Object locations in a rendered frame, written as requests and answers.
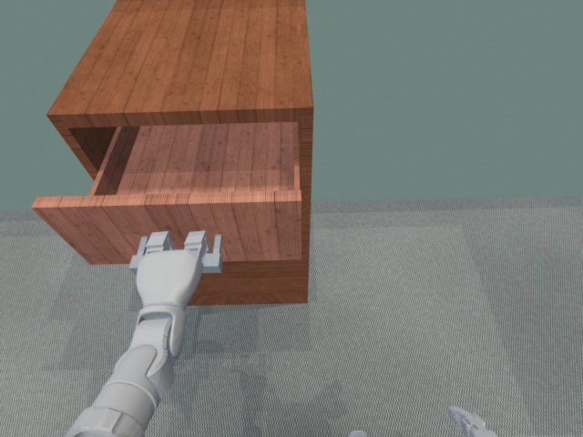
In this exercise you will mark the right robot hand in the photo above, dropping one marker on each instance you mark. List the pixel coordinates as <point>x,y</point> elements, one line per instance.
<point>470,423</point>

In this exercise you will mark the cabinet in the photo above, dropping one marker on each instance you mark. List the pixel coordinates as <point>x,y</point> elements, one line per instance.
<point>198,62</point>

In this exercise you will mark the left robot hand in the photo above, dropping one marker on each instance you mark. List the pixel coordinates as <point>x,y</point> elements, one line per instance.
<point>167,275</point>

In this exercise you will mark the drawer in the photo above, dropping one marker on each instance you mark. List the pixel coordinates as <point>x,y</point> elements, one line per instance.
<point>238,180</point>

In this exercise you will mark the handle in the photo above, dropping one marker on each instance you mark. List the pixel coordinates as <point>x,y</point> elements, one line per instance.
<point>212,263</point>

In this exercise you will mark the left robot forearm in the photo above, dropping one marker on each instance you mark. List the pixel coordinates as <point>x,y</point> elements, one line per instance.
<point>142,375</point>

